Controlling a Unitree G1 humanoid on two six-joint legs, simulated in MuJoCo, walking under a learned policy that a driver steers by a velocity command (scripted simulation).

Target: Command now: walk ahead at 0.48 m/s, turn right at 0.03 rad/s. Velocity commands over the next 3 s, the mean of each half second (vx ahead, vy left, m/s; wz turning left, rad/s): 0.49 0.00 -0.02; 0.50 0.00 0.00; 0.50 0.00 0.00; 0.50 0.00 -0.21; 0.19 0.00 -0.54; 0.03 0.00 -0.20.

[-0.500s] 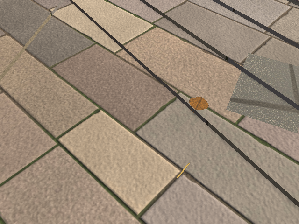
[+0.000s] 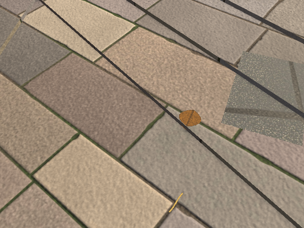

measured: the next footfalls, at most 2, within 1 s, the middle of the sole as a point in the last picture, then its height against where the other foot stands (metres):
left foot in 0.40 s outside the picture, level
right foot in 0.94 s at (177, 174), level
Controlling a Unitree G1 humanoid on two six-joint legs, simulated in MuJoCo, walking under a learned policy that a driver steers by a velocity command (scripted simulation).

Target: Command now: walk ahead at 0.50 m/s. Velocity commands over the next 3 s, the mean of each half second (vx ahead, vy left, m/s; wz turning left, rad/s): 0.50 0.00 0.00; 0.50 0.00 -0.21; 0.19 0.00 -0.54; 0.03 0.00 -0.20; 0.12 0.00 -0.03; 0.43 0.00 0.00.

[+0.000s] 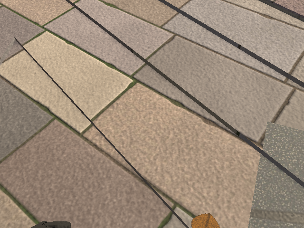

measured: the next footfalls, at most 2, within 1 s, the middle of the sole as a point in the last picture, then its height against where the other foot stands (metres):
left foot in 0.46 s outside the picture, level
right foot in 1.00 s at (176, 166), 0.03 m higher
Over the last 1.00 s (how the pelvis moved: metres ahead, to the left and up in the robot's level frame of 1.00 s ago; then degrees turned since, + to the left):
0.57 0.01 -0.01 0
